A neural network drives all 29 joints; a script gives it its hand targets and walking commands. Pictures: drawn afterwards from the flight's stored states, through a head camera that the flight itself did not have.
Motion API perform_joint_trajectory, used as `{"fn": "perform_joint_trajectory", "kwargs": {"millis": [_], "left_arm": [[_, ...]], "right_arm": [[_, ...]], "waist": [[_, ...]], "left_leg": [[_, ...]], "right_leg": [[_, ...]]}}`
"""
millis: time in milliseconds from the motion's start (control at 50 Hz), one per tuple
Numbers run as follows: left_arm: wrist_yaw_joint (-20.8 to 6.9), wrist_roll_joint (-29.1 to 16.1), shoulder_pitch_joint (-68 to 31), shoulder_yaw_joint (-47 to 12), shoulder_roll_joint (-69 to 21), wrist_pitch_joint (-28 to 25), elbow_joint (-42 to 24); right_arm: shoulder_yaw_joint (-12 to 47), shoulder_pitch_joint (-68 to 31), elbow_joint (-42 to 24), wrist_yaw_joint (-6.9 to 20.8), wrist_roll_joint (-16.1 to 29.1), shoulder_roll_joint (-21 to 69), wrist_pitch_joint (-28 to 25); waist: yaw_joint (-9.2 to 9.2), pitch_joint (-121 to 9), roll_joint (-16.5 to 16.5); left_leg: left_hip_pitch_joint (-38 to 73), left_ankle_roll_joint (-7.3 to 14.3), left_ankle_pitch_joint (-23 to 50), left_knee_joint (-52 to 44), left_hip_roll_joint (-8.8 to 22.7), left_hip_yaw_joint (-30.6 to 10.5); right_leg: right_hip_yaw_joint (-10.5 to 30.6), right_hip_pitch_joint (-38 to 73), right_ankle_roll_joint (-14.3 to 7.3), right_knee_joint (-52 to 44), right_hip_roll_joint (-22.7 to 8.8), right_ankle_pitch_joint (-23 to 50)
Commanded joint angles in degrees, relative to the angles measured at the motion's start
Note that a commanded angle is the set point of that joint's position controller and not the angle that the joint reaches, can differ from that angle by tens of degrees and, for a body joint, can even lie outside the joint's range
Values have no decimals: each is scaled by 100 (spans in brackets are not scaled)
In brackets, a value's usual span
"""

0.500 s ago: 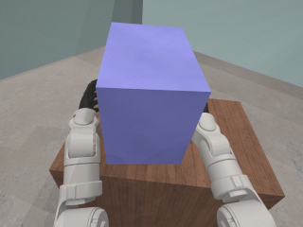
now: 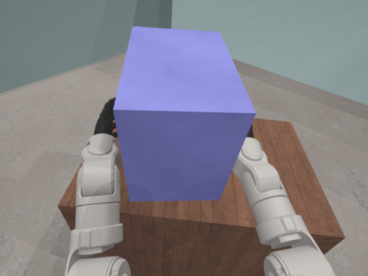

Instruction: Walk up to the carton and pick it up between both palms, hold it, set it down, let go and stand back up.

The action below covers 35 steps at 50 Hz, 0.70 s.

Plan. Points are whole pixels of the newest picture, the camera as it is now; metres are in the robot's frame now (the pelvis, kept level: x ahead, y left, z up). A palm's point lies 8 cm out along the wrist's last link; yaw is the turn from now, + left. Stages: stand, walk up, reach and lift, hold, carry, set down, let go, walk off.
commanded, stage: hold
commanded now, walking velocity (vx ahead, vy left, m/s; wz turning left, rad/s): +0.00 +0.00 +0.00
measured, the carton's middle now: (176, 113) +0.39 -0.01 +0.20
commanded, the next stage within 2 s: set down in 1.22 s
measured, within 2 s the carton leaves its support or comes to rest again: neither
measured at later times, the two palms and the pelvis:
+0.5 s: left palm (104, 134) +0.36 +0.14 +0.17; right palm (241, 134) +0.35 -0.14 +0.17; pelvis +0.00 +0.00 +0.00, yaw +0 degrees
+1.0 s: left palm (106, 132) +0.36 +0.13 +0.18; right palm (242, 133) +0.35 -0.15 +0.17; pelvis +0.00 +0.00 +0.00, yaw +0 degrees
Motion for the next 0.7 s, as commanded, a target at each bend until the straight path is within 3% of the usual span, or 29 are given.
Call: {"fn": "perform_joint_trajectory", "kwargs": {"millis": [0,20,40,80,100,120,140,160,180,200,220,240,280,300,320,360,380,400,440,480,500,520,540,560,580,600,640,660,680], "left_arm": [[-690,-891,-3625,-3043,-3111,-518,-809],[-691,-869,-3731,-3098,-3058,-504,-907],[-732,-734,-3792,-2875,-2988,-494,-440],[-739,-672,-3535,-2696,-2898,-451,-474],[-736,-583,-3675,-2561,-2858,-395,-442],[-767,-583,-3583,-2527,-2879,-412,-262],[-761,-734,-3725,-2732,-3008,-451,-422],[-730,-627,-3779,-2563,-2975,-433,-333],[-728,-685,-3790,-2744,-2980,-444,-366],[-750,-644,-3725,-2533,-2946,-442,-224],[-771,-690,-3841,-2603,-2959,-477,-151],[-723,-543,-3701,-2492,-2970,-437,-269],[-666,-853,-3821,-2859,-3164,-536,-594],[-670,-767,-3829,-2745,-3125,-518,-332],[-684,-828,-3895,-2783,-3064,-547,-515],[-713,-909,-3879,-2897,-2981,-600,-346],[-741,-846,-3744,-2836,-2981,-570,-416],[-779,-827,-3669,-2831,-3036,-536,-213],[-742,-865,-3811,-2862,-3083,-602,-514],[-741,-709,-3912,-2767,-2997,-542,-470],[-737,-786,-4133,-2807,-3136,-549,-316],[-715,-836,-4006,-2801,-3078,-549,-421],[-756,-641,-3785,-2557,-2910,-457,-91],[-794,-765,-3691,-2704,-2970,-477,-324],[-785,-928,-3853,-2880,-3063,-580,-455],[-749,-949,-4137,-3051,-3166,-597,-417],[-691,-925,-3895,-3060,-3106,-578,-580],[-681,-899,-4083,-2965,-3152,-576,-364],[-626,-826,-3868,-2950,-3179,-526,-419]], "right_arm": [[2346,-4338,-2144,566,345,3317,-421],[2339,-4297,-2175,552,377,3284,-389],[1978,-4163,-1719,542,206,3109,-339],[2210,-4234,-1861,588,223,3151,-355],[1979,-4318,-1586,621,218,3031,-325],[2034,-4369,-1710,651,166,3031,-358],[2059,-4324,-1735,643,192,3141,-390],[2023,-4498,-1719,675,157,3066,-398],[1949,-4416,-1693,652,143,3091,-422],[1964,-4578,-1784,655,160,3060,-462],[1921,-4455,-1631,637,75,3192,-443],[2080,-4581,-1666,690,196,3115,-471],[2333,-4738,-2035,650,301,3377,-535],[2136,-4664,-1803,647,225,3267,-500],[2141,-4464,-1775,585,213,3377,-495],[2011,-4352,-1844,552,122,3314,-477],[2128,-4399,-1885,576,200,3315,-478],[2001,-4239,-1736,538,134,3250,-449],[2144,-4233,-1803,590,145,3220,-439],[1968,-4176,-1392,607,133,3103,-389],[1815,-4327,-1309,637,90,3051,-404],[1864,-4471,-1483,663,123,3134,-449],[1857,-4378,-1373,638,126,3041,-390],[1969,-4404,-1779,621,156,3194,-473],[2050,-4463,-1986,604,158,3256,-518],[1870,-4462,-1736,597,106,3178,-502],[2118,-4480,-1873,605,244,3243,-507],[1974,-4566,-1715,602,203,3224,-475],[2080,-4642,-1779,668,230,3114,-479]], "waist": [[-79,-2756,677],[-164,-2596,656],[-286,-2066,696],[57,-2127,458],[52,-2004,568],[89,-2027,371],[-73,-2285,534],[83,-2238,456],[-60,-2299,584],[23,-2274,370],[-75,-2230,406],[199,-2347,473],[112,-2904,423],[79,-2644,519],[12,-2791,582],[-261,-2774,474],[-86,-2729,480],[-214,-2575,474],[-97,-2586,521],[-73,-2321,739],[-232,-2235,723],[-102,-2367,708],[-65,-2071,570],[-68,-2471,464],[-128,-2680,482],[-315,-2617,749],[-123,-2889,743],[-207,-2613,777],[-37,-2605,806]], "left_leg": [[268,-98,2143,-209,-258,238],[193,-74,2153,-208,-242,223],[69,-38,1675,-328,-234,179],[9,42,1646,-425,-223,285],[-130,17,1539,-513,-213,230],[-245,72,1330,-540,-199,277],[-141,6,1580,-513,-188,231],[-106,8,1608,-507,-167,207],[-20,-20,1643,-414,-194,217],[-36,39,1599,-499,-183,252],[-39,40,1502,-511,-191,230],[-60,54,1598,-508,-195,262],[51,7,1911,-360,-258,321],[7,26,1684,-401,-225,298],[84,25,1800,-343,-290,312],[140,24,1692,-343,-273,230],[65,20,1680,-345,-280,278],[28,18,1539,-419,-285,264],[74,-7,1785,-428,-236,257],[-58,-36,1588,-461,-237,252],[-120,-51,1341,-538,-193,172],[-2,-54,1465,-513,-226,222],[-54,39,1312,-529,-233,286],[-69,46,1545,-452,-290,303],[-57,3,1567,-382,-258,270],[6,-57,1556,-412,-212,231],[207,-88,1949,-288,-244,247],[143,-73,1790,-317,-213,132],[182,-102,1955,-331,-208,194]], "right_leg": [[-53,781,328,-20,206,1231],[-61,805,348,17,186,1236],[-47,585,311,-113,122,834],[-62,723,296,-114,178,847],[-86,745,279,-138,168,552],[-109,797,292,-113,165,481],[-88,910,299,-146,133,688],[-126,780,271,-100,213,531],[-122,668,262,-107,178,664],[-146,748,284,-141,181,688],[-130,654,295,-172,140,644],[-150,803,275,-105,184,672],[-126,906,323,-36,214,1003],[-107,743,298,-108,183,736],[-54,855,322,-97,135,1038],[-73,850,330,-51,126,1143],[-51,906,348,-44,141,1135],[-67,851,356,-131,97,1090],[-113,862,299,-55,158,1088],[-105,718,296,-56,145,710],[-118,636,255,-153,146,365],[-119,543,244,-152,156,465],[-86,632,277,-213,133,485],[-71,915,330,-129,120,839],[-103,869,348,-83,118,840],[-96,704,314,-101,124,650],[-69,772,297,-92,173,979],[-68,579,308,-96,163,670],[-107,535,266,-88,196,740]]}}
